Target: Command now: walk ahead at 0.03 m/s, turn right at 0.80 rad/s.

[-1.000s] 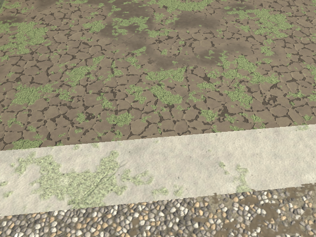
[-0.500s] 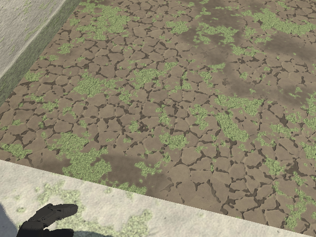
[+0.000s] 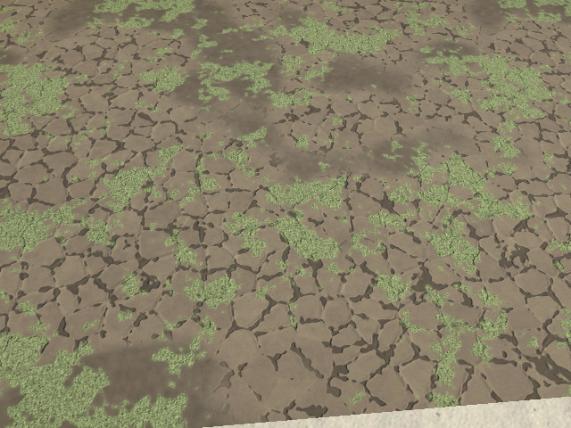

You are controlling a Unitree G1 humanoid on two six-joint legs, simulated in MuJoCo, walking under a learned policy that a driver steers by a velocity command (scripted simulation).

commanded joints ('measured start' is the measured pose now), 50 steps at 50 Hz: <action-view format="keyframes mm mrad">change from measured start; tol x32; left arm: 1 112 114 35 1 15 6 11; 50 -110 53 -30 70 11 -8 -11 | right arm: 1 -148 -70 -12 -133 15 -14 -14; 50 61 -140 -19 -126 0 21 -38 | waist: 1 47 91 -75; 14 -56 252 -52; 20 18 -245 -110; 34 -32 -128 -92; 37 -58 491 -129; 50 -71 166 -39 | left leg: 1 77 253 -179 -163 175 143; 17 -29 198 -283 -92 69 134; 24 -366 23 17 816 -276 -78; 35 15 34 221 95 -39 23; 37 294 377 -449 -87 619 310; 50 79 321 -75 -143 -15 256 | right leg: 1 -93 -84 -46 410 10 33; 12 143 -200 -209 -161 -79 91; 21 435 -609 77 -567 560 -283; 34 346 -573 -272 -385 508 -168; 37 -209 -240 -402 313 -265 68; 39 -221 -249 -183 497 -191 33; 50 41 -272 -238 62 -6 75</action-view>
